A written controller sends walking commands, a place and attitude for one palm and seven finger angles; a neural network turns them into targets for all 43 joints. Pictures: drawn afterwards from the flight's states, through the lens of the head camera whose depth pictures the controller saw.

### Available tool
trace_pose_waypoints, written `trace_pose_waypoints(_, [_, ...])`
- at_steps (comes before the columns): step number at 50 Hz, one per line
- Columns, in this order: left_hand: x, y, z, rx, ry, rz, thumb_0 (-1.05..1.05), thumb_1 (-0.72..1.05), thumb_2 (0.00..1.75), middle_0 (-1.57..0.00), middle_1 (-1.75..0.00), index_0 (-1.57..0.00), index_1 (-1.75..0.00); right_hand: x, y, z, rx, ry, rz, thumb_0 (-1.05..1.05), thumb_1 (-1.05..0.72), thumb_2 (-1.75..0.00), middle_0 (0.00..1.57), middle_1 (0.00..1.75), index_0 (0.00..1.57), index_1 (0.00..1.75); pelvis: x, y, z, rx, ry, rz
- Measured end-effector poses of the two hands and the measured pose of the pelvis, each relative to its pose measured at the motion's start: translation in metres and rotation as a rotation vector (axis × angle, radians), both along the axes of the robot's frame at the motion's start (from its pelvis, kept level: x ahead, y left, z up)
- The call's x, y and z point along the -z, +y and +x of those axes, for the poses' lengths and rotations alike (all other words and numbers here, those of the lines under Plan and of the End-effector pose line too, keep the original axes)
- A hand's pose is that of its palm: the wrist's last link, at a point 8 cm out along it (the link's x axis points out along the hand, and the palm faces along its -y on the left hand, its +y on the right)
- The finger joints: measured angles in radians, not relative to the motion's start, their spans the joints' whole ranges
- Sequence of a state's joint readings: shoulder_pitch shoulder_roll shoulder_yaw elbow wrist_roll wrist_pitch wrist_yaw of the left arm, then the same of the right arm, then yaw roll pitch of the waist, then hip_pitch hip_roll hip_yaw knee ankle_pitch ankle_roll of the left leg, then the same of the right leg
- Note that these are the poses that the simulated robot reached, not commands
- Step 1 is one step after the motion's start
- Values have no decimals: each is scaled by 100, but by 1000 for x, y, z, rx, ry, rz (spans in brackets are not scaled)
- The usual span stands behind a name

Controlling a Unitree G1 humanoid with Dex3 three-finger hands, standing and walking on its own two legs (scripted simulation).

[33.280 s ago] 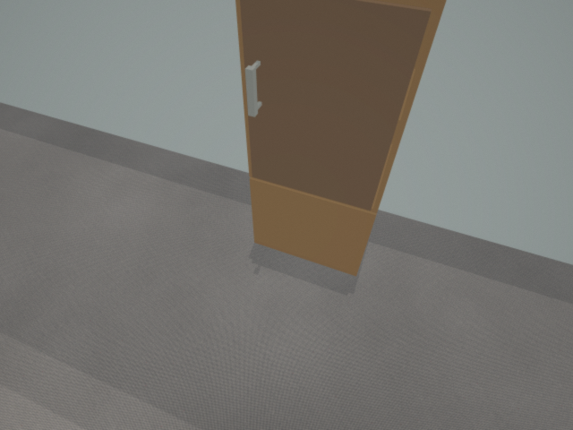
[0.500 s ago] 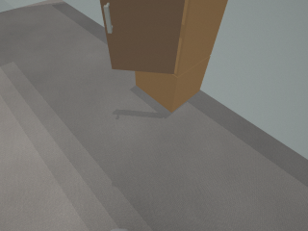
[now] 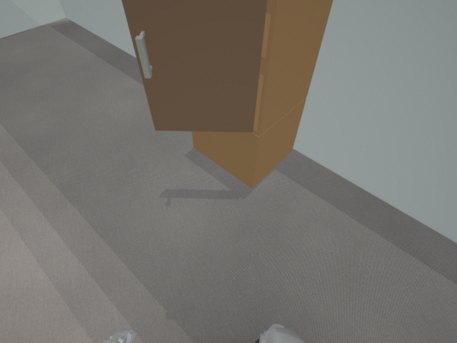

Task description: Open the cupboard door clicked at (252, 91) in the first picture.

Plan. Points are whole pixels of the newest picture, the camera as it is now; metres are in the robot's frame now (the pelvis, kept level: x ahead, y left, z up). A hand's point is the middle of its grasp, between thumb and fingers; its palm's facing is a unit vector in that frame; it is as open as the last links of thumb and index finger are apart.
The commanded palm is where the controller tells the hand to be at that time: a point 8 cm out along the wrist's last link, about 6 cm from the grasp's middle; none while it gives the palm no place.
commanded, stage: take the last steps up to it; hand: left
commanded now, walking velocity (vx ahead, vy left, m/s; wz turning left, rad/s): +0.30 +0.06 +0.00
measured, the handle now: (145, 55) +0.94 +0.29 +0.01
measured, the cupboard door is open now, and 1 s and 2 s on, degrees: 41 41 41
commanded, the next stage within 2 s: come to a stop and stand still in 0.82 s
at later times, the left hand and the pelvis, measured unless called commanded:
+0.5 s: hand out of the picture +0.12 +0.17 -0.16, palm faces +0.14 -0.98 -0.15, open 7.3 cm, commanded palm none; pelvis +0.17 +0.01 +0.01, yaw +2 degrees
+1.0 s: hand (138, 216) +0.44 +0.24 -0.16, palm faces -0.01 -0.98 -0.22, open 7.3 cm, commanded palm none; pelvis +0.32 +0.06 +0.00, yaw +0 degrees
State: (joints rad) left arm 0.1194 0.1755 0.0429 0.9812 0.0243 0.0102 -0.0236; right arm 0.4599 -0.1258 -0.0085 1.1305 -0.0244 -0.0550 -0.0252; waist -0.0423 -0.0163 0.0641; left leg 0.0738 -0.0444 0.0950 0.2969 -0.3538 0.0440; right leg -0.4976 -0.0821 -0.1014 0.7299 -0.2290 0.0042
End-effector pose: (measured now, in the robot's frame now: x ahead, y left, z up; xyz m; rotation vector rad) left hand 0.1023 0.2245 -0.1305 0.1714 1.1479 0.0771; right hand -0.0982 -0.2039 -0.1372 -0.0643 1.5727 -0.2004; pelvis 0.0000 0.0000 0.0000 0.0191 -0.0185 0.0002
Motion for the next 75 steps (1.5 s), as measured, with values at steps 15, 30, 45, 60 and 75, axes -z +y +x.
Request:
trace_pose_waypoints(15, [-8,-14,48,-119,20,41,-4,96,90,-20,-30,-21,-30,-1,-46,178,-59,-140,-17,0,-91,-90,19,30,19,30,-10,-27,98,-32,-1,-15])
trace_pose_waypoints(30, [22,17,10,-255,407,-82,0,91,90,-20,-30,-20,-30,-12,20,426,-253,-449,-61,0,-91,-90,19,30,19,30,5,43,212,-35,18,-31])
trace_pose_waypoints(45, [1,78,254,-79,63,8,0,92,90,-19,-30,-20,-30,-10,38,388,-97,-207,-84,-1,-94,-90,20,30,20,30,-9,69,294,0,-3,-12])
trace_pose_waypoints(60, [10,44,341,-12,3,2,0,91,90,-20,-30,-20,-30,11,48,395,-4,-61,-18,0,-91,-90,20,30,20,30,4,55,340,-18,-13,-24])
trace_pose_waypoints(75, [12,83,244,-102,209,74,-1,91,90,-20,-30,-20,-30,6,40,473,-94,-292,-66,1,-93,-90,20,30,20,30,3,70,337,-1,-5,-13])
